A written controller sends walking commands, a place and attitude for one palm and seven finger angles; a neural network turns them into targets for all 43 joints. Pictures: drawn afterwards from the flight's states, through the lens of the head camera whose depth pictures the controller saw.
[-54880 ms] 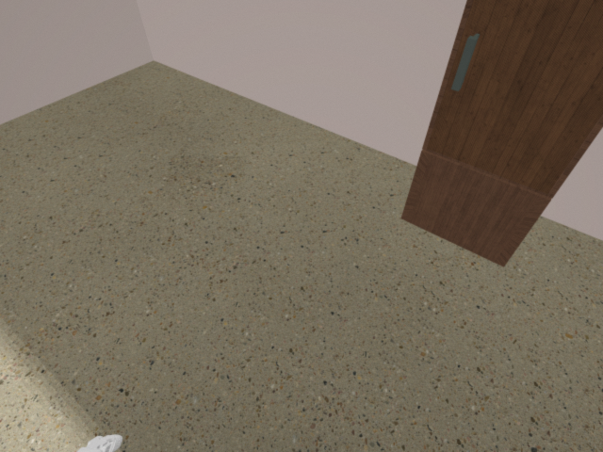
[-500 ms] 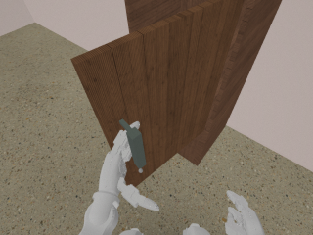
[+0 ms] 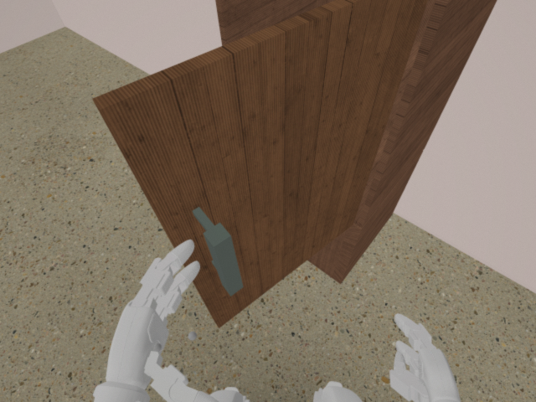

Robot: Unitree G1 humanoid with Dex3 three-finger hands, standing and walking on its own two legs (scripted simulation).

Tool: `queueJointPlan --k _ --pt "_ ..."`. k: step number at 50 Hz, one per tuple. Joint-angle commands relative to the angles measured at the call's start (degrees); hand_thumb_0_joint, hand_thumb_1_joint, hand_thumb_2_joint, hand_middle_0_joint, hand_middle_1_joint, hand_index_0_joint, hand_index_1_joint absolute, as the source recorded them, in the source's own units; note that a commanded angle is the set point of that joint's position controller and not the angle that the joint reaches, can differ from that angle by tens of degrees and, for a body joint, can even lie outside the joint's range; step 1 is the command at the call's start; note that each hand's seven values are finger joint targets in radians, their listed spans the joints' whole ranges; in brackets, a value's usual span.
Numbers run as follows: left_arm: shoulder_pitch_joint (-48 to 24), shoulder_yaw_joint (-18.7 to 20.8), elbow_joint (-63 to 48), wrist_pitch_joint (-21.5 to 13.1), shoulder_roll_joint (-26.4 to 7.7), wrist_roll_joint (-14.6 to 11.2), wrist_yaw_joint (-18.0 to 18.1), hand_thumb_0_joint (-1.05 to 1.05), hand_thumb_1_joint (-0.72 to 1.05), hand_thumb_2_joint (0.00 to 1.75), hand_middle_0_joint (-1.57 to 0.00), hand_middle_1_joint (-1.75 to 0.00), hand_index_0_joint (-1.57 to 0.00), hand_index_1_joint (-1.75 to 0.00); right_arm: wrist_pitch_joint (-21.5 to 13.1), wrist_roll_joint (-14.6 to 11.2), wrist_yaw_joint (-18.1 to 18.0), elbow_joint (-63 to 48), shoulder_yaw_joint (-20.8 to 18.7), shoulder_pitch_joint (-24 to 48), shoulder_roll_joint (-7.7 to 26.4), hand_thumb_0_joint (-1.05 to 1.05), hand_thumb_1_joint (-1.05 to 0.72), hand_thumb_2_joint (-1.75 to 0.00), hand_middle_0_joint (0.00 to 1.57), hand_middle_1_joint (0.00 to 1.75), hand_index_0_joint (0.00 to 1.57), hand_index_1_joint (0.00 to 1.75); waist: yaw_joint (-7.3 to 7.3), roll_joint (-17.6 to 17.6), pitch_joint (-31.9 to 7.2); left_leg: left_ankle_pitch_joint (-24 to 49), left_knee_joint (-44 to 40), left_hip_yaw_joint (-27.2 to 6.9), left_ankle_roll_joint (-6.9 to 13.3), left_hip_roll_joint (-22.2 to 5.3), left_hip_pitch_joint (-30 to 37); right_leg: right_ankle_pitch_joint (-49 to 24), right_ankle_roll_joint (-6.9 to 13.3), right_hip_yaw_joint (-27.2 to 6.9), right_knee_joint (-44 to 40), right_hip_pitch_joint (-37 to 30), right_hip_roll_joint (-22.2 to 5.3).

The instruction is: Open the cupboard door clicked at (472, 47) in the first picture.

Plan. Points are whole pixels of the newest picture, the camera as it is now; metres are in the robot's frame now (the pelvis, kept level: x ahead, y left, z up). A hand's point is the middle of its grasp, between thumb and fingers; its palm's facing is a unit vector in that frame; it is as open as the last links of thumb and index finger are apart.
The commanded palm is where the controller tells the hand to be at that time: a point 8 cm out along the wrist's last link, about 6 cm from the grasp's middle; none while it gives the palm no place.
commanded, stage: slide the hand sideways off the handle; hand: left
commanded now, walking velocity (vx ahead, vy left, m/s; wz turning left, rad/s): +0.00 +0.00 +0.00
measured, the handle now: (217, 253) +0.31 +0.09 +0.07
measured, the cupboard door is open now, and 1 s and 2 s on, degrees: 79 79 79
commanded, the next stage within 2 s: draw the hand back to the body in 0.20 s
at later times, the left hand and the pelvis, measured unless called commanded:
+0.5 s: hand (138, 344) +0.18 +0.16 +0.09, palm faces -0.04 -1.00 -0.07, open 16.3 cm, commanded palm +0.15 +0.22 +0.10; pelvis -0.01 +0.00 +0.00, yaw +0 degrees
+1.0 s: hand (53, 318) +0.19 +0.23 +0.15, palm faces +0.22 -0.92 -0.34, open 14.9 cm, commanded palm +0.15 +0.28 +0.17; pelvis +0.01 +0.03 +0.05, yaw +0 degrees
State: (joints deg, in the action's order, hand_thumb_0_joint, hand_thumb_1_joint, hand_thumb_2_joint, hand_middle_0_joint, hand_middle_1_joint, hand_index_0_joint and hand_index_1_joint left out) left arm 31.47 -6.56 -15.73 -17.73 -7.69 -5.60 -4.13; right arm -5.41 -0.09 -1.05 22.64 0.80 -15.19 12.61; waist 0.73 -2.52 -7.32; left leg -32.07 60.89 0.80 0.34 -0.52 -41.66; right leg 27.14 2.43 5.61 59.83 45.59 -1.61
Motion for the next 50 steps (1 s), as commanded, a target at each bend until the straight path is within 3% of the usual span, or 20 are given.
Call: queueJointPlan --k 1,5,7,8,11,14,15,16,19,22,24,27,35,40,41,42,43,45,46,50 --pt "2.0 6.4 -12.8 -4.3 -4.1 -2.6 -0.9 0.0 -0.5 0.3 -0.15 -0.3 -0.15 -0.3 -3.6 -0.5 -1.1 -9.5 -2.6 2.3 5.6 0.0 -0.9 -0.9 0.2 0.3 0.2 0.3 -0.22 4.6 -9.5 16.2 -6.5 -1.6 0.4 2.1 -2.2 -16.8 -0.9 -5.4 -8.8 -15.3 1.2" --pt "4.1 10.8 -11.7 -5.0 -6.5 -4.8 -3.1 0.0 -0.5 0.3 -0.15 -0.3 -0.15 -0.3 -3.8 -0.8 -1.7 -8.8 -3.0 2.7 5.5 0.0 -0.9 -0.9 0.2 0.3 0.2 0.3 0.11 6.0 -9.8 14.3 -5.2 -1.4 0.2 2.2 -4.4 -14.5 -1.3 -7.3 -9.8 -16.3 0.7" --pt "3.3 10.8 -12.1 -5.3 -6.5 -5.7 -4.7 0.0 -0.5 0.3 -0.15 -0.3 -0.15 -0.3 -4.1 -1.0 -1.9 -8.8 -2.9 3.3 5.7 0.0 -0.9 -0.9 0.2 0.3 0.2 0.3 -0.23 4.4 -9.3 13.7 -4.6 -1.3 0.2 2.3 -4.8 -13.1 -1.4 -8.0 -10.2 -15.7 0.4" --pt "4.0 13.2 -11.8 -5.5 -8.1 -6.6 -5.3 0.0 -0.5 0.3 -0.15 -0.3 -0.15 -0.3 -4.1 -1.1 -2.1 -8.3 -3.1 3.0 5.7 0.0 -0.9 -0.9 0.2 0.3 0.2 0.3 0.06 5.6 -10.4 13.8 -4.3 -1.5 0.2 2.2 -5.1 -13.4 -1.6 -8.4 -10.4 -16.6 0.2" --pt "0.7 10.0 -12.5 -5.9 -6.6 -7.6 -8.1 0.0 -0.5 0.3 -0.15 -0.3 -0.15 -0.3 -5.1 -1.1 -2.4 -8.4 -2.8 3.2 6.4 0.0 -0.9 -0.9 0.2 0.3 0.2 0.3 -1.67 4.8 -8.8 13.0 -3.6 -1.7 0.5 2.1 -5.2 -10.8 -1.7 -8.6 -11.1 -14.3 0.2" --pt "0.3 11.1 -10.8 -5.9 -7.5 -8.2 -9.3 0.0 -0.5 0.3 -0.15 -0.3 -0.15 -0.3 -5.8 -1.3 -2.7 -7.8 -2.8 3.1 6.8 0.0 -0.9 -0.9 0.2 0.3 0.2 0.3 -1.31 3.8 -8.7 12.1 -3.6 -1.9 0.5 2.0 -5.0 -7.6 -1.5 -8.2 -11.2 -12.9 0.3" --pt "-0.5 10.5 -11.1 -5.6 -7.4 -8.2 -9.5 0.0 -0.5 0.3 -0.15 -0.3 -0.15 -0.3 -5.9 -1.2 -2.7 -8.0 -2.8 2.9 6.9 0.0 -0.9 -0.9 0.2 0.3 0.2 0.3 -1.43 3.7 -8.8 12.2 -4.0 -2.1 0.5 2.0 -4.5 -7.2 -1.4 -7.5 -11.0 -12.6 0.4" --pt "-0.8 12.8 -12.1 -5.2 -9.6 -8.5 -9.2 0.0 -0.5 0.3 -0.15 -0.3 -0.15 -0.3 -5.9 -1.4 -2.9 -8.0 -2.9 3.1 7.0 0.0 -0.9 -0.9 0.2 0.3 0.2 0.3 -0.79 3.9 -9.9 12.5 -4.3 -2.0 0.6 1.9 -4.2 -6.5 -1.2 -7.7 -11.3 -13.7 0.5" --pt "1.1 14.5 -16.2 -3.7 -10.7 -8.7 -8.0 0.0 -0.5 0.3 -0.15 -0.3 -0.15 -0.3 -6.0 -1.9 -3.0 -8.7 -2.7 3.1 6.3 0.0 -0.9 -0.9 0.2 0.3 0.2 0.3 0.71 -0.3 -12.2 15.0 -7.1 -2.0 0.6 2.1 0.1 -10.1 -0.8 -6.1 -11.3 -16.5 1.0" --pt "2.2 15.5 -15.4 -1.5 -10.4 -9.0 -6.9 0.0 -0.5 0.3 -0.15 -0.3 -0.15 -0.3 -5.7 -2.2 -3.2 -8.4 -2.4 3.6 6.0 0.0 -0.9 -0.9 0.2 0.3 0.2 0.3 0.85 1.4 -10.0 15.8 -9.3 -2.4 0.5 1.8 1.4 -11.5 -0.9 -4.5 -12.1 -17.0 1.5" --pt "2.5 15.1 -14.2 -0.3 -9.6 -9.4 -7.0 0.0 -0.5 0.3 -0.15 -0.3 -0.15 -0.3 -5.7 -2.4 -3.1 -8.4 -2.1 4.0 6.0 0.0 -0.9 -0.9 0.2 0.3 0.2 0.3 0.35 2.3 -6.6 13.5 -10.7 -2.5 0.4 1.7 1.4 -8.4 -1.1 -4.2 -13.7 -16.3 1.6" --pt "1.7 13.9 -14.4 1.1 -9.2 -9.4 -7.7 0.0 -0.5 0.3 -0.15 -0.3 -0.15 -0.3 -6.3 -2.5 -3.3 -8.5 -1.7 4.4 6.6 0.0 -0.9 -0.9 0.2 0.3 0.2 0.3 0.06 2.6 -4.3 12.4 -12.5 -2.9 0.5 1.4 2.7 -6.6 -1.1 -3.7 -15.0 -16.1 1.8" --pt "-0.1 17.8 -18.5 3.3 -12.1 -10.2 -7.8 0.0 -0.5 0.3 -0.15 -0.3 -0.15 -0.3 -8.5 -2.6 -3.4 -7.1 -0.8 4.3 6.7 0.0 -0.9 -0.9 0.2 0.3 0.2 0.3 0.81 -0.2 -3.6 13.9 -16.5 -3.7 0.2 1.0 8.0 -9.1 -0.9 -1.8 -16.5 -18.6 2.1" --pt "-1.2 19.7 -18.5 5.5 -13.2 -11.0 -8.4 0.0 -0.32 0.37 -0.16 -0.3 -0.16 -0.3 -9.8 -2.8 -3.7 -5.6 -0.5 4.5 7.0 0.0 -0.9 -0.9 0.2 0.3 0.2 0.3 0.9 0.5 -3.3 15.9 -18.6 -4.1 0.0 0.7 10.9 -11.6 -1.1 -1.1 -18.1 -20.9 2.3" --pt "-0.1 22.6 -21.7 8.0 -22.4 -1.7 0.3 0.0 -0.29 0.39 -0.16 -0.3 -0.16 -0.3 -8.6 -1.5 -5.2 -5.2 -1.4 3.8 6.5 0.0 -0.9 -0.9 0.2 0.3 0.2 0.3 3.77 1.1 -5.2 15.7 -21.4 -2.9 0.6 0.0 11.3 -11.1 -0.2 -4.7 -20.9 -24.9 0.9" --pt "1.9 19.1 -22.9 9.8 -16.3 -0.6 3.9 0.0 -0.26 0.4 -0.16 -0.3 -0.16 -0.3 -8.2 -1.1 -5.5 -5.5 -0.6 4.2 5.5 0.0 -0.9 -0.9 0.2 0.3 0.2 0.3 2.2 0.2 -1.4 15.3 -22.7 -2.6 0.4 0.3 11.9 -10.7 -0.5 -4.1 -22.2 -24.2 0.7" --pt "2.8 17.4 -22.0 11.0 -14.4 0.7 6.3 0.0 -0.22 0.42 -0.16 -0.3 -0.16 -0.3 -7.8 -1.0 -5.4 -4.4 -0.4 3.8 5.2 0.0 -0.9 -0.9 0.2 0.3 0.2 0.3 1.93 -1.6 0.4 16.1 -23.3 -2.3 0.4 0.1 12.9 -11.5 -0.6 -3.8 -22.9 -25.0 0.4" --pt "2.2 17.6 -23.1 12.0 -15.1 2.2 8.8 0.0 -0.15 0.45 -0.16 -0.3 -0.16 -0.3 -6.9 -0.9 -5.3 -3.7 -0.3 4.4 5.6 0.0 -0.9 -0.9 0.2 0.3 0.2 0.3 1.92 -1.3 0.2 19.3 -24.7 -2.8 0.5 -0.4 15.9 -13.5 -0.8 -3.0 -23.8 -26.5 0.6" --pt "1.9 18.5 -21.6 12.4 -15.8 2.7 9.8 0.0 -0.12 0.47 -0.16 -0.3 -0.16 -0.3 -6.8 -0.8 -5.4 -2.9 -0.4 5.0 5.7 0.0 -0.9 -0.9 0.2 0.3 0.2 0.3 2.02 0.9 1.0 19.9 -25.4 -2.8 0.6 -0.5 16.7 -14.1 -0.8 -3.0 -25.2 -27.5 0.7" --pt "-0.2 19.5 -22.6 12.2 -16.7 3.8 11.5 0.0 0.02 0.52 -0.17 -0.3 -0.17 -0.3 -6.8 -0.4 -5.4 -1.7 -0.1 5.8 6.1 0.0 -0.9 -0.9 0.2 0.3 0.2 0.3 2.01 -1.2 1.2 22.6 -29.5 -3.0 0.4 -0.8 21.6 -15.6 -1.0 -2.7 -27.7 -31.1 0.5"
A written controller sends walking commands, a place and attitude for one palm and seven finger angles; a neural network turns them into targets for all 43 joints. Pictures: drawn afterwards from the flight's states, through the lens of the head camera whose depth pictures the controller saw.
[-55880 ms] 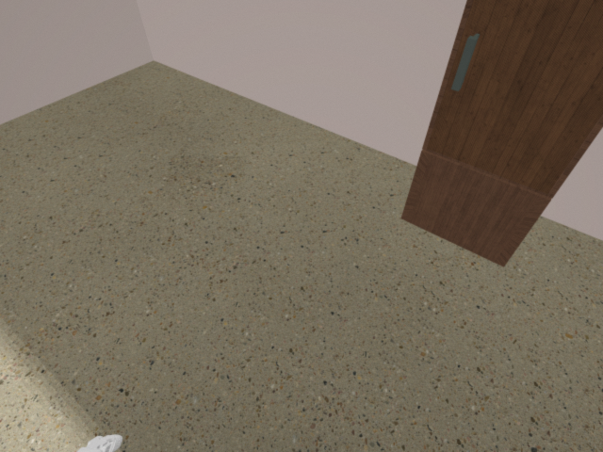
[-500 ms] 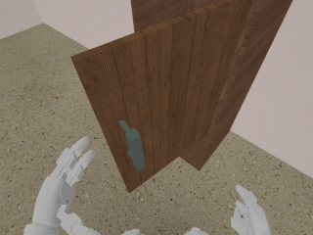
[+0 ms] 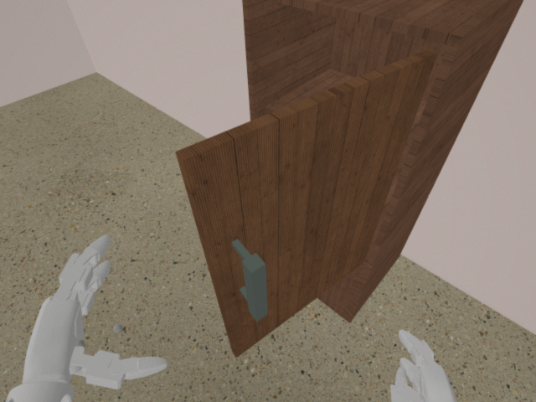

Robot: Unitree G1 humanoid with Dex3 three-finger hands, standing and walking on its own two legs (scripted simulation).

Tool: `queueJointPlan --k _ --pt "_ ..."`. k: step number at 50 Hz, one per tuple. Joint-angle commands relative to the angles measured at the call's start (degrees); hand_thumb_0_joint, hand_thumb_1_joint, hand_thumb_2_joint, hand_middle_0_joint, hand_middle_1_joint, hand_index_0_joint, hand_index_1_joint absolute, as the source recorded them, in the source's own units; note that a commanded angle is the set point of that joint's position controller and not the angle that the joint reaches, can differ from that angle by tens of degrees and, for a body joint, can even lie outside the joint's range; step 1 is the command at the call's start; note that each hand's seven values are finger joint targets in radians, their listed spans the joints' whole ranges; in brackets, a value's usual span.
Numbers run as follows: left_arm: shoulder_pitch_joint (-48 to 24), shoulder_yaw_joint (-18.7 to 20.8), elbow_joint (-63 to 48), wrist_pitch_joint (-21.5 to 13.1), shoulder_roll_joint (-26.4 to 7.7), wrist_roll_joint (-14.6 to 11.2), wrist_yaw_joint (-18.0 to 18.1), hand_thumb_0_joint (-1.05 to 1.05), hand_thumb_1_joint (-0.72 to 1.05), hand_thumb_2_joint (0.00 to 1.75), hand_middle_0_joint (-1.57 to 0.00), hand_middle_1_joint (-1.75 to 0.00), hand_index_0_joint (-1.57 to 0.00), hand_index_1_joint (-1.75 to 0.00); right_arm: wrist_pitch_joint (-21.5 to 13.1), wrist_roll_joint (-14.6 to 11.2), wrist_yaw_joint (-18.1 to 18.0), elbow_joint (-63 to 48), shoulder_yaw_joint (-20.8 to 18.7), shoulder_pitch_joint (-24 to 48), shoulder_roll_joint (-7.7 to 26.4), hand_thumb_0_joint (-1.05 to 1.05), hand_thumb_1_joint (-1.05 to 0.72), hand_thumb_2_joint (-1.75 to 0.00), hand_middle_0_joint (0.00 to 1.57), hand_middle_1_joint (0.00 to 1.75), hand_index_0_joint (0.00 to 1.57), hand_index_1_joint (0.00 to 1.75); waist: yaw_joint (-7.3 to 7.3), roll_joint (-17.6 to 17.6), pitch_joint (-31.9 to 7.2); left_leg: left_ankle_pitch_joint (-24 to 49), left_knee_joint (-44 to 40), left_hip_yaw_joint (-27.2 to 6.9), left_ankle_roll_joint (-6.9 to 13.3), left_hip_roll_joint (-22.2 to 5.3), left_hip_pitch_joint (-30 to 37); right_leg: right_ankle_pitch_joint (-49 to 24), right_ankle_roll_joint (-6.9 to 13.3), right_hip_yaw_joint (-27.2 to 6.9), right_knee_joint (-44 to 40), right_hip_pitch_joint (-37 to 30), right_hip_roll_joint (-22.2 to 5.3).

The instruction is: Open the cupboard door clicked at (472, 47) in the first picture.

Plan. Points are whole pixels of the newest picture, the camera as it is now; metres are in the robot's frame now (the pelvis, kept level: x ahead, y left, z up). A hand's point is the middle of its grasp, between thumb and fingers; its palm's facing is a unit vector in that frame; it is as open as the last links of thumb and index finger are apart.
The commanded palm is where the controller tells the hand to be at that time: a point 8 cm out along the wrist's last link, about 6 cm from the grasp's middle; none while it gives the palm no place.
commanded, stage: draw the hand back to the body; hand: left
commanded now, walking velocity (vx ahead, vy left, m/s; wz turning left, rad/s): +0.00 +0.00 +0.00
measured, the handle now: (248, 280) +0.30 +0.07 +0.03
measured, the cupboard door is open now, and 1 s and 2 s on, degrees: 79 79 79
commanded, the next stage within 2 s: step back with the hand held close in 0.88 s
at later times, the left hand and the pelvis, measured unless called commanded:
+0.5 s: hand (49, 269) +0.21 +0.26 +0.18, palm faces +0.43 -0.80 -0.42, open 9.1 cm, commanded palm +0.16 +0.30 +0.20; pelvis +0.02 +0.00 +0.03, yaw -1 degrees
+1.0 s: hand (51, 279) +0.19 +0.25 +0.19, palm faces +0.44 -0.80 -0.40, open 7.4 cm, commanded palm +0.15 +0.29 +0.20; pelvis +0.00 -0.01 +0.03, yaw -1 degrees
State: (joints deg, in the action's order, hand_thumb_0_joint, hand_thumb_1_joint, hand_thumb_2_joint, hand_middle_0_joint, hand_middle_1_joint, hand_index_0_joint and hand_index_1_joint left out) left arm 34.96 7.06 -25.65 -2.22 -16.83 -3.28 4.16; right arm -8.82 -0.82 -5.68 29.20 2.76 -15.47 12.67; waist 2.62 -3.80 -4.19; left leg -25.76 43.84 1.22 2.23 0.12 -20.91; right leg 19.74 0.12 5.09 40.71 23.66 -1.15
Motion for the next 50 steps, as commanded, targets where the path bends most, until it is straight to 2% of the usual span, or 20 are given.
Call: queueJointPlan --k 1,6,7,10,14,16,22,25,26,28,30,33,36,38,39,43,45,47,49,50 --pt "-4.7 6.6 -12.0 -3.3 -8.3 1.7 3.5 0.0 0.06 0.54 -0.17 -0.3 -0.17 -0.3 -3.6 0.4 -0.9 -7.7 -2.1 6.6 6.2 0.0 -0.9 -0.9 0.2 0.3 0.2 0.3 0.28 1.3 -1.1 17.0 -13.2 -3.3 -1.5 -1.5 1.6 -9.0 1.4 -2.1 -9.5 -10.2 0.1" --pt "-5.4 8.8 -12.0 -3.9 -9.2 2.0 3.9 0.0 0.23 0.62 -0.18 -0.3 -0.18 -0.3 -4.0 0.6 -0.5 -5.7 -2.2 7.8 6.4 0.0 -0.9 -0.9 0.2 0.3 0.2 0.3 0.91 -0.3 -1.4 25.5 -17.0 -3.4 -2.2 -2.0 6.6 -13.6 1.4 -1.9 -12.1 -15.1 0.1" --pt "-4.7 9.5 -11.3 -3.8 -9.0 1.8 3.9 0.0 0.27 0.63 -0.18 -0.3 -0.18 -0.3 -3.9 0.8 -0.3 -5.4 -2.2 8.0 6.1 0.0 -0.9 -0.9 0.2 0.3 0.2 0.3 1.09 1.0 -0.6 26.7 -17.7 -3.4 -2.3 -2.1 7.1 -14.5 1.2 -1.8 -12.6 -15.8 0.1" --pt "-5.3 10.9 -11.2 -4.0 -9.4 1.7 3.6 0.0 0.37 0.68 -0.18 -0.3 -0.18 -0.3 -3.7 0.9 0.3 -4.5 -2.3 8.5 6.2 0.0 -0.9 -0.9 0.2 0.3 0.2 0.3 1.25 0.4 -0.3 30.6 -19.3 -3.1 -2.8 -2.4 9.2 -16.6 1.2 -1.8 -14.1 -17.7 0.3" --pt "-7.3 13.3 -10.8 -4.2 -10.4 1.5 3.5 0.0 0.51 0.74 -0.19 -0.3 -0.19 -0.3 -3.0 1.0 0.7 -3.6 -2.6 9.2 6.3 0.0 -0.9 -0.9 0.2 0.3 0.2 0.3 1.4 -0.9 0.2 32.0 -20.9 -2.4 -3.0 -2.4 11.5 -18.3 1.2 -2.2 -16.1 -19.4 0.4" --pt "-8.5 14.8 -9.9 -4.4 -11.4 1.4 3.5 0.0 0.58 0.76 -0.19 -0.3 -0.19 -0.3 -2.6 1.1 0.8 -3.2 -2.8 9.5 6.5 0.0 -0.9 -0.9 0.2 0.3 0.2 0.3 1.58 0.8 0.7 32.3 -21.7 -2.4 -3.0 -2.5 11.6 -18.8 1.4 -2.2 -16.9 -20.6 0.6" --pt "-11.8 18.0 -10.7 -4.7 -13.0 0.9 3.5 0.0 0.8 0.86 -0.2 -0.3 -0.2 -0.3 -1.8 1.2 1.2 -2.6 -3.0 10.2 6.4 0.0 -0.9 -0.9 0.2 0.3 0.2 0.3 1.66 -1.4 0.2 33.5 -22.9 -1.9 -3.0 -2.3 14.0 -20.2 1.3 -2.7 -18.4 -22.0 0.6" --pt "-13.5 20.0 -10.3 -5.0 -14.1 0.7 3.5 0.0 0.9 0.9 -0.2 -0.3 -0.2 -0.3 -1.5 1.2 1.4 -2.1 -3.3 10.5 6.3 0.0 -0.9 -0.9 0.2 0.3 0.2 0.3 1.75 -0.1 0.0 33.5 -23.3 -1.6 -2.9 -2.3 14.5 -20.9 1.2 -2.8 -18.9 -22.6 0.7" --pt "-12.6 19.1 -8.6 -4.8 -12.9 0.7 3.3 0.0 0.9 0.9 -0.2 -0.3 -0.2 -0.3 -1.4 1.2 1.2 -1.8 -3.4 10.8 6.5 0.0 -0.9 -0.9 0.2 0.3 0.2 0.3 1.82 -1.3 1.1 34.4 -23.2 -1.3 -2.7 -2.3 14.6 -21.4 1.3 -2.9 -19.3 -22.3 0.5" --pt "-11.7 17.2 -6.5 -4.5 -10.8 0.4 2.8 0.0 0.9 0.9 -0.2 -0.3 -0.2 -0.3 -0.7 1.1 1.7 -1.9 -3.4 10.8 6.5 0.0 -0.9 -0.9 0.2 0.3 0.2 0.3 1.54 0.5 2.7 32.9 -23.8 -1.5 -2.6 -2.4 14.3 -20.3 1.1 -2.7 -19.7 -21.7 0.6" --pt "-12.3 17.6 -7.6 -4.7 -11.5 0.5 2.6 0.0 0.9 0.9 -0.2 -0.3 -0.2 -0.3 -0.6 1.1 1.8 -2.2 -3.7 11.1 6.7 0.0 -0.9 -0.9 0.2 0.3 0.2 0.3 1.66 1.1 1.6 31.3 -24.0 -1.2 -2.1 -2.2 14.6 -19.9 1.0 -2.9 -20.0 -22.2 0.6" --pt "-12.8 18.3 -9.1 -5.2 -12.7 0.6 2.8 0.0 0.9 0.9 -0.2 -0.3 -0.2 -0.3 -0.6 1.2 1.7 -2.1 -3.7 11.4 6.6 0.0 -0.9 -0.9 0.2 0.3 0.2 0.3 1.85 -0.1 0.2 29.9 -24.3 -1.2 -2.0 -2.0 14.9 -19.5 1.2 -3.2 -20.0 -23.0 0.6" --pt "-13.2 19.1 -9.6 -5.4 -13.7 0.7 3.1 0.0 0.9 0.9 -0.2 -0.3 -0.2 -0.3 -0.9 1.2 1.5 -1.9 -3.7 11.8 6.5 0.0 -0.9 -0.9 0.2 0.3 0.2 0.3 1.98 -0.4 0.5 27.8 -24.5 -1.2 -1.9 -1.9 14.5 -18.5 1.3 -3.3 -20.4 -23.2 0.6" --pt "-13.7 19.0 -10.4 -5.7 -13.7 0.9 3.2 0.0 0.9 0.9 -0.2 -0.3 -0.2 -0.3 -1.4 1.2 1.5 -1.7 -3.6 11.9 6.2 0.0 -0.9 -0.9 0.2 0.3 0.2 0.3 1.9 -1.9 0.9 27.8 -24.5 -1.2 -1.9 -1.7 14.7 -18.4 1.3 -3.6 -20.5 -22.8 0.6" --pt "-13.3 19.3 -9.9 -5.7 -13.8 0.8 3.3 0.0 0.9 0.9 -0.2 -0.3 -0.2 -0.3 -1.5 1.2 1.4 -1.6 -3.6 11.8 6.1 0.0 -0.9 -0.9 0.2 0.3 0.2 0.3 1.94 -0.5 1.4 27.2 -24.6 -1.2 -1.9 -1.7 14.5 -18.2 1.3 -3.3 -20.7 -22.7 0.7" --pt "-13.3 18.6 -7.8 -5.7 -12.7 0.6 3.1 0.0 0.9 0.9 -0.2 -0.3 -0.2 -0.3 -1.7 1.0 1.3 -1.3 -3.6 12.2 6.1 0.0 -0.9 -0.9 0.2 0.3 0.2 0.3 1.75 0.6 3.9 23.2 -25.1 -0.9 -1.4 -1.6 13.8 -15.6 1.2 -3.6 -21.8 -21.4 0.7" --pt "-13.9 18.5 -8.4 -6.1 -12.9 0.6 3.1 0.0 0.9 0.9 -0.2 -0.3 -0.2 -0.3 -1.9 1.0 1.3 -1.2 -3.8 12.3 6.1 0.0 -0.9 -0.9 0.2 0.3 0.2 0.3 1.78 0.6 2.8 22.0 -25.1 -0.8 -1.2 -1.5 14.3 -14.6 1.1 -3.9 -22.1 -21.5 0.7" --pt "-13.9 18.1 -7.8 -6.2 -12.5 0.7 3.1 0.0 0.9 0.9 -0.2 -0.3 -0.2 -0.3 -2.1 1.0 1.3 -1.0 -3.7 12.2 6.1 0.0 -0.9 -0.9 0.2 0.3 0.2 0.3 1.64 0.1 4.2 20.9 -25.5 -1.0 -1.3 -1.6 13.8 -13.5 1.2 -3.8 -22.3 -21.0 0.7" --pt "-13.7 18.4 -8.6 -6.5 -12.8 0.8 3.1 0.0 0.9 0.9 -0.2 -0.3 -0.2 -0.3 -2.4 1.1 1.4 -0.9 -3.8 12.2 6.1 0.0 -0.9 -0.9 0.2 0.3 0.2 0.3 1.87 -0.3 2.4 21.7 -25.4 -0.9 -1.2 -1.5 14.4 -14.3 1.2 -3.9 -22.1 -21.8 0.7" --pt "-20.9 18.5 -12.2 -6.9 -14.4 0.9 3.3 0.0 0.9 0.9 -0.2 -0.3 -0.2 -0.3 -2.7 1.1 1.3 -0.8 -3.6 12.9 6.2 0.0 -0.9 -0.9 0.2 0.3 0.2 0.3 1.42 -1.6 1.4 21.0 -25.2 -0.9 -1.0 -1.2 15.0 -14.3 1.2 -4.4 -22.4 -21.7 0.5"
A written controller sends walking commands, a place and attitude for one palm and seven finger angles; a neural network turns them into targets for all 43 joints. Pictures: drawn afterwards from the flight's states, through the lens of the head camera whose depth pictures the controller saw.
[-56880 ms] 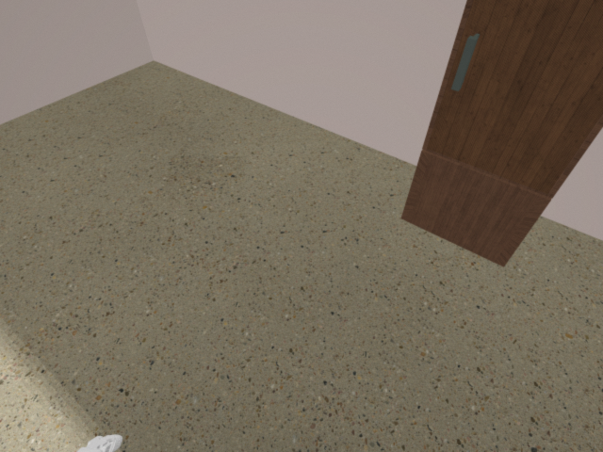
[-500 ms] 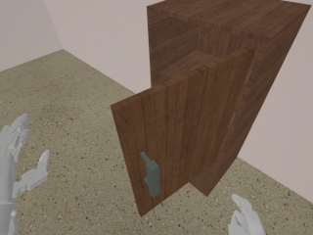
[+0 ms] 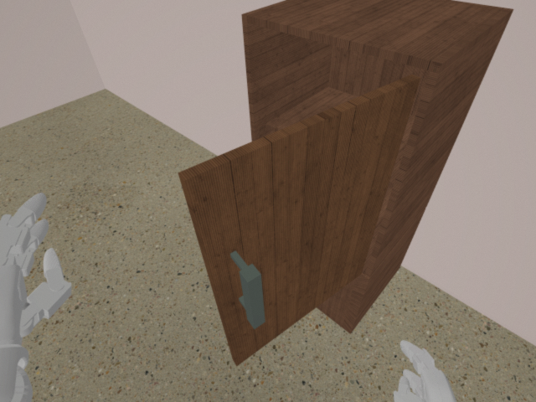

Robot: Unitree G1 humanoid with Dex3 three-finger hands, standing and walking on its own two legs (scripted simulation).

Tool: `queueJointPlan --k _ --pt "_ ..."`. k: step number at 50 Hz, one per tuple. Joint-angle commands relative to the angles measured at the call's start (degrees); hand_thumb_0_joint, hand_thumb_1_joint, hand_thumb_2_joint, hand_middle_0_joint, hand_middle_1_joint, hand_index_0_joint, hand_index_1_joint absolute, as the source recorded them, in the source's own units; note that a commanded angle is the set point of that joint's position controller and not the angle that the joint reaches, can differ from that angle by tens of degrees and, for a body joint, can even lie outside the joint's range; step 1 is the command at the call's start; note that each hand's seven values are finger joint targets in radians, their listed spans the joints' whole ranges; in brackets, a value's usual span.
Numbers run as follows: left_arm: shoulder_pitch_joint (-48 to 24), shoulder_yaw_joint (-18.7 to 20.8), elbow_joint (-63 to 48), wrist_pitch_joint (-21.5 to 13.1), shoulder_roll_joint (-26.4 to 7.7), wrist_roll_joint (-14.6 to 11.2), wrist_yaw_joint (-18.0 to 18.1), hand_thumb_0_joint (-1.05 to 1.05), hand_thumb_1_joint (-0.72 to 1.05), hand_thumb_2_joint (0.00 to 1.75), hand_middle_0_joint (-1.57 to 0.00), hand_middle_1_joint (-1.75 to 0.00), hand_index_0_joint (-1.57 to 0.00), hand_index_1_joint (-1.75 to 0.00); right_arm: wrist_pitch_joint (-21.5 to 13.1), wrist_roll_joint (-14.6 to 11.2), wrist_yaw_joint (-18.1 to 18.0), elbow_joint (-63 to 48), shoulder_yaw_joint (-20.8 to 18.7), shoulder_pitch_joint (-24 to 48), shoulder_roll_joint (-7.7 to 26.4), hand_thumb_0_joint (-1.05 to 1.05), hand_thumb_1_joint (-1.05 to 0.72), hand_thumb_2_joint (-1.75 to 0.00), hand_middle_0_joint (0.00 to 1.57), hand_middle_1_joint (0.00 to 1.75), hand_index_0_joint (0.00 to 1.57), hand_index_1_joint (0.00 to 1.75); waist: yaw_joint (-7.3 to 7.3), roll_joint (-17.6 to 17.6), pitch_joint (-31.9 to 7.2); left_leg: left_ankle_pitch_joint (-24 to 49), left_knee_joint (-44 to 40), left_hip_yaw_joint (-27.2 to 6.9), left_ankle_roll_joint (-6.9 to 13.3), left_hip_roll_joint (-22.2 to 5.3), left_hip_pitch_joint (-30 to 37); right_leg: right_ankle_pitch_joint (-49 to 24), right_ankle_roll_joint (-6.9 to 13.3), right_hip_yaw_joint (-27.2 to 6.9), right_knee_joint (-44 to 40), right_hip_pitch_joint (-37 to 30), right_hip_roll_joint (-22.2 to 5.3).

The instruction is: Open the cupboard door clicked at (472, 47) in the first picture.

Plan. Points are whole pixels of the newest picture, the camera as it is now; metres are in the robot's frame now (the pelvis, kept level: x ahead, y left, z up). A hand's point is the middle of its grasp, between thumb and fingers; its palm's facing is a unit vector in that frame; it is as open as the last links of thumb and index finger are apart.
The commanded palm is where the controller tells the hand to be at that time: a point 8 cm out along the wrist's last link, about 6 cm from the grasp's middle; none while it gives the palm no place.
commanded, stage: step back with the hand held close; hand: left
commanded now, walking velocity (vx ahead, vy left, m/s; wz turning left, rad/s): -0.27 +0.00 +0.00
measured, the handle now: (246, 290) +0.29 +0.08 +0.00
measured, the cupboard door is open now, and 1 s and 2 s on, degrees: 79 79 79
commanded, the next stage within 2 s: stop stepping back and stand still in 1.62 s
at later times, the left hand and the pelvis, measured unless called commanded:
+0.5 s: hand (39, 317) +0.15 +0.27 +0.15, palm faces +0.38 -0.77 -0.52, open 7.4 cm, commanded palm +0.09 +0.31 +0.17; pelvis -0.06 +0.02 -0.01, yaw -1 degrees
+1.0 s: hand (6, 354) +0.11 +0.28 +0.16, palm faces +0.45 -0.76 -0.47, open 7.4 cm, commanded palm +0.03 +0.32 +0.17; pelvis -0.10 +0.02 -0.03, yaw +1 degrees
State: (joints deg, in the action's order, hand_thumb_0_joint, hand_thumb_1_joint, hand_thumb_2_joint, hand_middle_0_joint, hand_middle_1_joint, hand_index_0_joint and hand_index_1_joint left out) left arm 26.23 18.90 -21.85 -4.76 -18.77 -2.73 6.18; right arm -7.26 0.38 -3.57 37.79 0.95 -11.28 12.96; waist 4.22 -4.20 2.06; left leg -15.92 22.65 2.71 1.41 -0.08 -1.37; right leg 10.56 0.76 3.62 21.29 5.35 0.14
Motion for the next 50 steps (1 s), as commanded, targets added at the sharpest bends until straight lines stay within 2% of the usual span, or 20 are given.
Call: queueJointPlan --k 1,2,3,4,6,7,10,11,12,17,23,27,30,32,37,40,43,46,48,50 --pt "-22.4 16.2 -17.0 -7.6 -21.9 1.2 2.4 0.0 0.9 0.9 -0.2 -0.3 -0.2 -0.3 -3.3 -1.1 -1.0 -11.9 -0.4 7.5 5.7 0.0 -0.9 -0.9 0.2 0.3 0.2 0.3 -2.59 -2.3 3.0 4.0 -3.8 -3.8 0.2 -1.6 -10.9 -4.5 0.7 -8.0 -5.1 2.6 -2.7" --pt "-11.7 11.9 -10.0 -7.6 -15.2 0.7 1.6 0.0 0.9 0.9 -0.2 -0.3 -0.2 -0.3 -2.5 -0.6 -1.4 -10.6 -1.3 6.6 5.6 0.0 -0.9 -0.9 0.2 0.3 0.2 0.3 -2.99 4.8 1.1 3.6 -2.2 -4.3 0.6 -1.8 -10.4 -4.7 0.6 -8.3 -6.0 3.6 -4.0" --pt "-4.3 10.3 -7.4 -7.3 -12.7 0.8 1.1 0.0 0.9 0.9 -0.2 -0.3 -0.2 -0.3 -1.6 -0.3 -1.1 -11.0 -1.9 6.1 6.3 0.0 -0.9 -0.9 0.2 0.3 0.2 0.3 -2.94 8.0 -1.4 5.9 -1.1 -3.8 0.8 -1.7 -8.6 -6.5 0.6 -8.2 -5.9 3.4 -4.3" --pt "-1.9 8.6 -8.5 -7.3 -11.3 0.6 0.6 0.0 0.9 0.9 -0.2 -0.3 -0.2 -0.3 -0.9 -0.2 -0.9 -11.6 -2.2 6.8 6.7 0.0 -0.9 -0.9 0.2 0.3 0.2 0.3 -3.16 6.6 -3.0 7.3 -0.4 -3.1 0.8 -1.7 -8.0 -8.2 0.5 -8.4 -5.6 3.8 -4.8" --pt "-0.3 8.5 -11.4 -7.9 -11.5 0.8 0.7 0.0 0.9 0.9 -0.2 -0.3 -0.2 -0.3 -0.2 0.1 -1.0 -11.8 -2.6 7.1 7.3 0.0 -0.9 -0.9 0.2 0.3 0.2 0.3 -3.08 2.0 -6.1 10.8 -0.7 -3.1 0.3 -2.2 -9.1 -13.2 0.7 -7.0 -2.9 1.5 -5.2" --pt "1.6 9.2 -11.8 -7.9 -12.1 0.8 0.9 0.0 0.9 0.9 -0.2 -0.3 -0.2 -0.3 0.2 0.1 -1.1 -12.1 -2.6 6.9 7.3 0.0 -0.9 -0.9 0.2 0.3 0.2 0.3 -3.09 1.3 -8.0 12.9 -0.9 -3.2 0.1 -2.7 -9.3 -15.6 0.6 -7.0 -1.2 0.5 -5.1" --pt "3.2 11.0 -14.4 -7.8 -14.0 0.7 1.4 0.0 0.9 0.9 -0.2 -0.3 -0.2 -0.3 1.4 -0.2 -1.2 -13.3 -3.2 6.7 7.3 0.0 -0.9 -0.9 0.2 0.3 0.2 0.3 -3.15 4.0 -11.3 16.6 0.0 -3.5 0.0 -3.2 -10.6 -20.2 0.2 -6.9 1.5 -1.1 -4.8" --pt "3.0 12.1 -15.4 -7.8 -15.3 0.7 1.7 0.0 0.9 0.9 -0.2 -0.3 -0.2 -0.3 1.6 -0.2 -1.5 -13.3 -3.5 7.3 7.3 0.0 -0.9 -0.9 0.2 0.3 0.2 0.3 -3.04 2.8 -11.4 17.6 0.2 -3.7 -0.1 -3.3 -11.0 -21.7 0.3 -6.7 2.4 -1.2 -5.2" --pt "4.2 12.7 -14.9 -7.7 -15.4 0.7 1.9 0.0 0.9 0.9 -0.2 -0.3 -0.2 -0.3 2.0 -0.3 -1.7 -13.7 -3.5 6.9 6.9 0.0 -0.9 -0.9 0.2 0.3 0.2 0.3 -3.06 4.2 -11.8 18.0 0.2 -3.9 -0.2 -3.5 -11.6 -22.1 0.3 -6.7 3.3 -1.3 -5.0" --pt "4.7 13.1 -16.5 -8.0 -15.6 0.8 2.5 0.0 0.9 0.9 -0.2 -0.3 -0.2 -0.3 2.5 -0.6 -2.1 -14.7 -3.8 7.0 6.6 0.0 -0.9 -0.9 0.2 0.3 0.2 0.3 -3.29 2.9 -9.9 12.9 0.3 -4.5 0.4 -3.9 -15.7 -18.4 0.1 -7.7 4.6 0.7 -5.2" --pt "4.3 13.0 -18.0 -9.1 -14.9 2.0 3.2 0.0 0.9 0.9 -0.2 -0.3 -0.2 -0.3 1.4 -0.5 -2.2 -15.4 -4.0 5.9 7.5 0.0 -0.9 -0.9 0.2 0.3 0.2 0.3 -3.31 1.2 -6.5 -5.1 -3.1 -7.1 2.7 -5.4 -26.7 -5.3 -0.5 -8.3 7.1 -0.3 -3.7" --pt "2.2 13.0 -18.5 -10.0 -14.2 3.1 3.7 0.0 0.9 0.9 -0.2 -0.3 -0.2 -0.3 0.5 -0.4 -2.3 -16.0 -4.2 5.0 8.0 0.0 -0.9 -0.9 0.2 0.3 0.2 0.3 -3.77 0.6 -3.7 -18.2 -4.8 -9.3 4.2 -6.6 -36.1 -0.1 -0.8 -8.6 10.5 -2.5 -3.0" --pt "0.7 13.3 -18.8 -10.6 -13.9 3.7 3.9 0.0 0.9 0.9 -0.2 -0.3 -0.2 -0.3 -0.1 -0.1 -2.2 -15.9 -4.3 4.1 8.1 0.0 -0.9 -0.9 0.2 0.3 0.2 0.3 -3.95 0.8 -3.5 -22.4 -4.2 -9.9 4.9 -7.2 -39.7 1.2 -0.8 -8.9 13.1 -3.1 -2.6" --pt "0.0 13.7 -19.2 -11.0 -14.2 3.9 4.0 0.0 0.9 0.9 -0.2 -0.3 -0.2 -0.3 -0.5 -0.1 -2.3 -15.8 -4.3 3.8 7.8 0.0 -0.9 -0.9 0.2 0.3 0.2 0.3 -4.06 1.4 -3.7 -23.0 -3.4 -10.1 4.9 -7.0 -39.9 1.2 -0.7 -9.3 13.7 -2.5 -2.6" --pt "-1.7 13.9 -20.5 -11.9 -13.6 4.2 3.8 0.0 0.9 0.9 -0.2 -0.3 -0.2 -0.3 -1.6 0.0 -1.9 -15.3 -4.1 3.7 7.7 0.0 -0.9 -0.9 0.2 0.3 0.2 0.3 -4.01 -2.0 -3.4 -25.2 -5.5 -12.4 5.5 -9.0 -43.3 -0.6 -1.1 -8.0 19.6 -4.1 -0.8" --pt "-1.7 14.7 -19.5 -12.4 -13.8 4.2 3.6 0.0 0.9 0.9 -0.2 -0.3 -0.2 -0.3 -1.9 0.0 -1.6 -15.0 -4.2 3.6 7.6 0.0 -0.9 -0.9 0.2 0.3 0.2 0.3 -3.99 -0.7 -3.3 -25.0 -4.4 -12.4 5.8 -9.2 -45.8 -3.4 -1.1 -8.8 21.7 -5.8 -0.4" --pt "-2.2 14.7 -19.8 -12.7 -14.0 3.8 3.2 0.0 0.9 0.9 -0.2 -0.3 -0.2 -0.3 -1.9 -0.1 -1.3 -14.6 -4.4 3.3 7.3 0.0 -0.9 -0.9 0.2 0.3 0.2 0.3 -4.45 3.6 -3.4 -22.7 1.4 -9.6 4.5 -6.1 -42.8 -4.8 0.2 -13.6 16.5 -1.5 -3.1" --pt "-1.6 15.3 -20.2 -12.8 -15.4 3.1 3.1 0.0 0.9 0.9 -0.2 -0.3 -0.2 -0.3 -1.5 0.1 -0.8 -13.9 -4.5 3.5 7.0 0.0 -0.9 -0.9 0.2 0.3 0.2 0.3 -4.75 7.9 -3.4 -19.6 9.2 -7.7 2.5 -2.5 -34.6 3.2 2.9 -19.9 6.6 9.0 -7.9" --pt "0.8 15.1 -21.0 -12.7 -15.5 2.3 3.4 0.0 0.9 0.9 -0.2 -0.3 -0.2 -0.3 -0.9 0.1 -0.4 -13.3 -4.0 3.4 6.2 0.0 -0.9 -0.9 0.2 0.3 0.2 0.3 -4.87 8.4 -6.1 -14.0 10.2 -7.5 1.5 -1.8 -28.5 3.9 3.5 -18.6 5.0 12.8 -9.2" --pt "2.7 15.9 -22.0 -13.1 -16.0 2.0 3.6 0.0 0.9 0.9 -0.2 -0.3 -0.2 -0.3 -0.6 -0.2 -0.4 -13.4 -4.3 3.7 6.6 0.0 -0.9 -0.9 0.2 0.3 0.2 0.3 -4.88 5.4 -7.7 -14.1 6.8 -8.9 2.1 -3.1 -28.5 3.1 2.1 -15.4 7.6 11.6 -6.9"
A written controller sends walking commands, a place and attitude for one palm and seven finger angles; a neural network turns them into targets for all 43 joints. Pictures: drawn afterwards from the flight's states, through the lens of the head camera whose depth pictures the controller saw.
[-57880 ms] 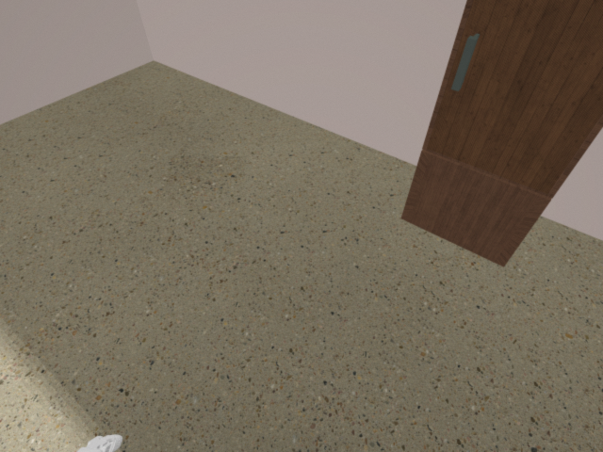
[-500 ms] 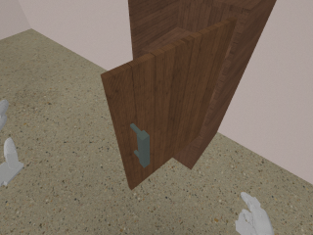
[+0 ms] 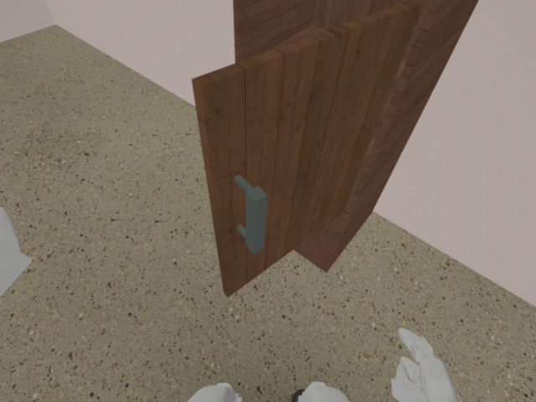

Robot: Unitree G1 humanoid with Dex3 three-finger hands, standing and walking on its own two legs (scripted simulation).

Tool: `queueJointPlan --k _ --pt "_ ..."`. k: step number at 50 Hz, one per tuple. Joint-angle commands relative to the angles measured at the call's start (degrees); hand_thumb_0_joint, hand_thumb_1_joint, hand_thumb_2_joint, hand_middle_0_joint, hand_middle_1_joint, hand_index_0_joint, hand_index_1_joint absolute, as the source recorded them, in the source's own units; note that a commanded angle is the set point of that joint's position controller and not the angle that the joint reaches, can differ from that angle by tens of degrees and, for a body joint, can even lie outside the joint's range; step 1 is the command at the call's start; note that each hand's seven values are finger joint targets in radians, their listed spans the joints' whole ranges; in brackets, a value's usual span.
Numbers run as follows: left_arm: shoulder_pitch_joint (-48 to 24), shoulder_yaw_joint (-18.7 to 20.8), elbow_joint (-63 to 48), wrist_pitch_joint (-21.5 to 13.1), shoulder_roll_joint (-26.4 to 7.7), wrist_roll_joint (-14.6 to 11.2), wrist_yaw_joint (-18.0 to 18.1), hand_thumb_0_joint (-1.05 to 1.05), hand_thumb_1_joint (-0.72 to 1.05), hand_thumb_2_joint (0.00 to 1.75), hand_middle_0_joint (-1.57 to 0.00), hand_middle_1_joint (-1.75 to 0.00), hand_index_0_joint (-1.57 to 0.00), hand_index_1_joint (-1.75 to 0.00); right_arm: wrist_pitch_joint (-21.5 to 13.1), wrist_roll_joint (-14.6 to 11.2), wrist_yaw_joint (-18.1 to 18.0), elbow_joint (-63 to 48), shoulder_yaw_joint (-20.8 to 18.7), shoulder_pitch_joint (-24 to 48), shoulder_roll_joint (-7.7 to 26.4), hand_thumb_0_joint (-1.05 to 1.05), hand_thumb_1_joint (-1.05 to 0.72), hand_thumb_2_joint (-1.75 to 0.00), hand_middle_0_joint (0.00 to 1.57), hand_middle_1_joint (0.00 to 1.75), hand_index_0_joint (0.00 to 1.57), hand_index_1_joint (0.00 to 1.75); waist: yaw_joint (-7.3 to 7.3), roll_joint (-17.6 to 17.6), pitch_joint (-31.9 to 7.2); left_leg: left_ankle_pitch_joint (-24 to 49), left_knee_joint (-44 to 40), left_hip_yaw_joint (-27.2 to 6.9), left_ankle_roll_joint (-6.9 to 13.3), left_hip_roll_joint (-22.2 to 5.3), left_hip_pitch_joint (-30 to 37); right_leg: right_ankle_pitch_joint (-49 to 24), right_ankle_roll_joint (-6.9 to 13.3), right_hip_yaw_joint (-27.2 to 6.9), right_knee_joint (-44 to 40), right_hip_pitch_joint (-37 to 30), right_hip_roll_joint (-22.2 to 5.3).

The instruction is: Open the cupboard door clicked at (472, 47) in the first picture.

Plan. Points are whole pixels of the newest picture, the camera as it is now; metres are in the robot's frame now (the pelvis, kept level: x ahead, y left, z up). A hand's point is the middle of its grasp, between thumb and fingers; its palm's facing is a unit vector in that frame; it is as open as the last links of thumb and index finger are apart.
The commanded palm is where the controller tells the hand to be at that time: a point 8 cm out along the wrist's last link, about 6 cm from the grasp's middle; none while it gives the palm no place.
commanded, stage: step back with the hand held close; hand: left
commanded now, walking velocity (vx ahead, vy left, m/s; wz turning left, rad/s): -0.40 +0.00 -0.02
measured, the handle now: (248, 215) +0.40 +0.06 +0.03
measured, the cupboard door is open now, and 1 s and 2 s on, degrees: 79 79 79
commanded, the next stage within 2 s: stop stepping back and stand still in 0.62 s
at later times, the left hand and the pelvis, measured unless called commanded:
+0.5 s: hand (72, 334) +0.15 +0.18 +0.19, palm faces +0.19 -0.78 -0.59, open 7.4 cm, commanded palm +0.09 +0.24 +0.20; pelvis -0.08 -0.05 +0.03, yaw -5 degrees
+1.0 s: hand out of the picture -0.02 +0.17 +0.20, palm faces +0.39 -0.77 -0.50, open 7.4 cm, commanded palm -0.06 +0.20 +0.20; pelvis -0.22 -0.09 +0.03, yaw -3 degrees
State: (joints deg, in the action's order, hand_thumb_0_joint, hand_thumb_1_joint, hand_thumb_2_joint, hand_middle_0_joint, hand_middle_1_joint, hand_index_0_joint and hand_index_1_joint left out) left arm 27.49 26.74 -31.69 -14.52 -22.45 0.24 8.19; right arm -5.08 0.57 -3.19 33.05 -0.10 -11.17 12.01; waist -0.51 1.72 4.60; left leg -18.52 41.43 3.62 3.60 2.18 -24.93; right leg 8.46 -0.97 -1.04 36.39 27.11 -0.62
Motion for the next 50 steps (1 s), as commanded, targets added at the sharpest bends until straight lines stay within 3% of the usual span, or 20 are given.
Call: queueJointPlan --k 1,4,5,7,12,16,18,20,21,24,28,30,31,34,36,42,43,45,46,50 --pt "2.7 9.2 -11.9 -3.6 -12.8 -0.6 1.8 0.0 0.9 0.9 -0.2 -0.3 -0.2 -0.3 -2.9 -0.3 -1.2 -8.9 -3.5 4.7 8.1 0.0 -0.9 -0.9 0.2 0.3 0.2 0.3 0.04 -4.7 -9.8 -14.0 -16.6 -11.9 1.1 -7.5 -10.0 3.6 2.6 -8.6 -3.1 -14.6 -3.6" --pt "1.7 10.6 -14.2 -4.4 -11.8 0.4 1.6 0.0 0.9 0.9 -0.2 -0.3 -0.2 -0.3 -4.2 0.2 -1.7 -9.5 -4.2 4.9 8.7 0.0 -0.9 -0.9 0.2 0.3 0.2 0.3 0.8 -16.3 -11.0 -23.9 -32.5 -21.9 6.2 -19.4 -25.7 5.1 -0.9 -0.5 20.6 -30.0 5.4" --pt "1.5 10.7 -12.8 -4.3 -12.1 0.5 1.9 0.0 0.9 0.9 -0.2 -0.3 -0.2 -0.3 -4.7 0.8 -1.9 -8.9 -4.6 4.7 8.4 0.0 -0.9 -0.9 0.2 0.3 0.2 0.3 0.46 -13.4 -9.0 -20.9 -32.7 -23.4 7.6 -21.3 -25.1 10.5 -0.8 -1.4 24.7 -27.2 6.3" --pt "2.0 8.6 -11.4 -4.3 -10.5 -0.6 2.0 0.0 0.9 0.9 -0.2 -0.3 -0.2 -0.3 -5.9 1.4 -1.8 -7.1 -4.6 3.7 7.2 0.0 -0.9 -0.9 0.2 0.3 0.2 0.3 0.34 -8.9 -8.2 -1.0 -27.2 -21.8 7.2 -20.2 -9.1 18.4 0.1 -2.2 18.8 -14.9 5.3" --pt "0.2 1.9 -11.6 -3.1 -8.3 -2.2 1.2 0.0 0.9 0.9 -0.2 -0.3 -0.2 -0.3 -7.9 1.3 0.1 -1.7 -3.5 3.3 7.1 0.0 -0.9 -0.9 0.2 0.3 0.2 0.3 0.95 -15.0 -17.1 46.2 -19.5 -16.6 4.0 -18.2 26.6 16.6 0.4 -1.1 -3.7 -5.0 3.0" --pt "1.2 4.6 -12.6 -2.2 -11.8 -2.6 0.0 0.0 0.9 0.9 -0.2 -0.3 -0.2 -0.3 -6.6 1.2 0.5 -3.0 -3.6 5.3 7.8 0.0 -0.9 -0.9 0.2 0.3 0.2 0.3 1.94 -12.1 -21.9 52.1 -16.3 -11.2 2.3 -15.9 32.4 8.2 0.0 0.3 -12.0 -9.1 3.1" --pt "3.7 8.0 -13.5 -2.0 -14.3 -3.8 -0.5 0.0 0.9 0.9 -0.2 -0.3 -0.2 -0.3 -5.1 0.5 0.8 -5.5 -3.6 7.3 7.8 0.0 -0.9 -0.9 0.2 0.3 0.2 0.3 2.85 -6.2 -22.5 42.5 -14.2 -7.4 0.8 -13.7 27.1 -4.0 0.0 0.2 -16.2 -14.1 1.2" --pt "6.2 11.4 -12.5 -2.1 -17.7 -4.3 -0.6 0.0 0.9 0.9 -0.2 -0.3 -0.2 -0.3 -2.3 -1.2 0.4 -9.3 -2.1 10.5 5.4 0.0 -0.9 -0.9 0.2 0.3 0.2 0.3 3.05 11.4 -19.2 6.9 -2.7 1.7 -3.2 -3.9 8.9 -47.4 -1.4 -8.2 -17.8 -20.6 -11.1" --pt "8.4 12.2 -11.2 -1.8 -18.2 -4.0 -0.3 0.0 0.9 0.9 -0.2 -0.3 -0.2 -0.3 -2.0 -2.7 0.2 -10.3 -1.9 10.8 5.6 0.0 -0.9 -0.9 0.2 0.3 0.2 0.3 3.43 16.2 -18.5 -8.1 6.8 -1.1 -4.0 0.3 -2.6 -64.5 -3.7 -9.2 -14.0 -24.8 -15.5" --pt "13.0 10.9 -9.0 1.1 -15.3 -3.2 -0.7 0.0 0.9 0.9 -0.2 -0.3 -0.2 -0.3 -0.9 -1.4 -0.8 -9.2 0.3 11.3 3.1 0.0 -0.9 -0.9 0.2 0.3 0.2 0.3 2.38 7.3 -16.5 -8.4 5.7 0.2 -4.7 -0.4 -7.1 -68.3 0.9 -4.5 -8.8 -27.6 -13.6" --pt "4.1 5.5 -13.2 0.7 -14.1 -3.2 0.0 0.0 0.9 0.9 -0.2 -0.3 -0.2 -0.3 -0.4 -1.2 -2.9 -7.0 -0.4 8.3 6.4 0.0 -0.9 -0.9 0.2 0.3 0.2 0.3 -0.21 -2.4 -14.3 21.2 -17.3 -0.7 -4.1 -2.5 8.8 -52.3 -0.3 -1.6 -4.8 -23.3 -5.5" --pt "4.1 4.9 -13.4 0.2 -14.0 -3.3 -0.3 0.0 0.9 0.9 -0.2 -0.3 -0.2 -0.3 -0.9 -1.8 -2.0 -7.3 -3.1 5.4 9.0 0.0 -0.9 -0.9 0.2 0.3 0.2 0.3 1.55 -8.7 -18.1 54.5 -21.8 -10.8 0.8 -14.9 22.7 -0.4 -2.3 -1.2 2.7 -13.1 1.1" --pt "6.6 3.0 -10.5 -0.1 -12.6 -3.1 -0.6 0.0 0.9 0.9 -0.2 -0.3 -0.2 -0.3 -2.1 -2.1 -1.3 -7.2 -3.6 5.4 8.8 0.0 -0.9 -0.9 0.2 0.3 0.2 0.3 1.54 -9.9 -16.0 52.8 -24.4 -13.7 2.8 -19.1 24.5 19.1 -1.1 -2.3 8.6 -8.1 1.9" --pt "7.6 4.9 -11.0 0.4 -13.3 -2.3 0.6 0.0 0.9 0.9 -0.2 -0.3 -0.2 -0.3 -3.9 0.0 -0.8 -6.3 -3.5 3.8 7.4 0.0 -0.9 -0.9 0.2 0.3 0.2 0.3 1.45 -12.3 -15.6 60.4 -22.0 -15.4 4.3 -19.4 24.4 20.5 0.2 -1.7 10.8 -4.1 2.4" --pt "8.5 6.3 -14.4 1.0 -14.9 -2.4 0.9 0.0 0.9 0.9 -0.2 -0.3 -0.2 -0.3 -4.5 -0.1 -0.5 -6.1 -3.7 4.3 7.5 0.0 -0.9 -0.9 0.2 0.3 0.2 0.3 1.7 -12.3 -18.2 52.7 -22.5 -14.8 4.7 -18.3 22.6 16.0 0.0 -1.2 10.9 -7.3 2.1" --pt "9.9 7.0 -13.9 2.1 -13.7 -3.2 2.5 0.0 0.9 0.9 -0.2 -0.3 -0.2 -0.3 -5.4 -0.3 -1.8 -7.8 -2.7 5.1 7.8 0.0 -0.9 -0.9 0.2 0.3 0.2 0.3 0.49 -14.7 -10.3 -13.2 -31.6 -9.7 1.3 -10.8 -3.4 15.3 0.6 6.3 -5.4 -26.4 2.8" --pt "9.3 6.9 -11.9 2.0 -13.7 -2.8 2.4 0.0 0.9 0.9 -0.2 -0.3 -0.2 -0.3 -5.2 -0.3 -1.9 -7.5 -2.9 4.9 7.7 0.0 -0.9 -0.9 0.2 0.3 0.2 0.3 0.34 -11.8 -9.2 -14.8 -27.3 -6.6 -0.9 -7.6 -4.1 15.2 1.3 6.0 -12.5 -26.8 1.7" --pt "6.5 7.9 -9.5 1.4 -16.0 -2.9 2.3 0.0 0.9 0.9 -0.2 -0.3 -0.2 -0.3 -4.2 0.1 -1.7 -6.5 -2.9 4.8 6.7 0.0 -0.9 -0.9 0.2 0.3 0.2 0.3 0.09 9.4 -6.0 -3.9 4.6 -4.6 -4.7 -0.5 2.6 29.7 9.6 -21.8 -32.3 -5.0 -18.4" --pt "1.2 7.2 -10.6 1.2 -15.6 -2.8 2.5 0.0 0.9 0.9 -0.2 -0.3 -0.2 -0.3 -4.4 0.4 -1.5 -5.6 -2.8 4.7 7.6 0.0 -0.9 -0.9 0.2 0.3 0.2 0.3 0.65 10.1 -5.2 -3.6 15.6 -6.7 -4.9 -1.4 -0.7 26.2 12.1 -26.3 -31.9 -1.4 -22.8" --pt "-3.5 1.4 -1.2 0.8 -10.4 -1.3 1.6 0.0 0.9 0.9 -0.2 -0.3 -0.2 -0.3 -4.7 -0.3 -2.3 -3.1 -2.4 3.4 6.5 0.0 -0.9 -0.9 0.2 0.3 0.2 0.3 -0.82 5.0 -4.6 -0.1 7.7 -3.3 -3.6 -4.6 2.5 19.7 6.9 -9.7 -24.8 -4.2 -14.8"
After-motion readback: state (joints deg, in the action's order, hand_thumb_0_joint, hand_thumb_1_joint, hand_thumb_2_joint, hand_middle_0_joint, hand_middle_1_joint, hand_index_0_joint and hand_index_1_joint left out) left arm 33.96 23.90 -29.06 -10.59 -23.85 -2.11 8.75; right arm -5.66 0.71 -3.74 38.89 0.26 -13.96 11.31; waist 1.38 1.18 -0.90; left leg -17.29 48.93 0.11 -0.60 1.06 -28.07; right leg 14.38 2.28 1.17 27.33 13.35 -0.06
